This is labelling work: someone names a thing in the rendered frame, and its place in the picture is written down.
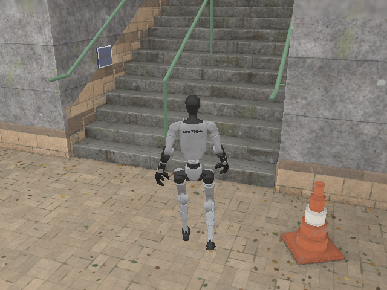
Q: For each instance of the left robot forearm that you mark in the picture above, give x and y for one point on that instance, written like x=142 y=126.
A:
x=163 y=162

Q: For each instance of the left robot hand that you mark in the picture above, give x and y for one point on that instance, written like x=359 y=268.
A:
x=158 y=177

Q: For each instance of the robot shin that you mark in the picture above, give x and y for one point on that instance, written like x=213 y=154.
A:
x=210 y=222
x=183 y=214

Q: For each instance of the robot left upper arm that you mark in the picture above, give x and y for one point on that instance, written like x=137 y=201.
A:
x=174 y=127

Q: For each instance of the robot right upper arm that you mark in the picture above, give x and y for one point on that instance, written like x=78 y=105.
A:
x=211 y=126

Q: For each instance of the right robot forearm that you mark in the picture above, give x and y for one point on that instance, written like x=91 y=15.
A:
x=222 y=157

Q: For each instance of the left robot shin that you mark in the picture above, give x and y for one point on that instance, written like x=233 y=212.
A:
x=183 y=214

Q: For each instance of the right robot shin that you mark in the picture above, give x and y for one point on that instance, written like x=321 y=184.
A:
x=210 y=222

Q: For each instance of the right robot hand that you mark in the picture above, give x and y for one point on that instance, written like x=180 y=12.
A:
x=219 y=165

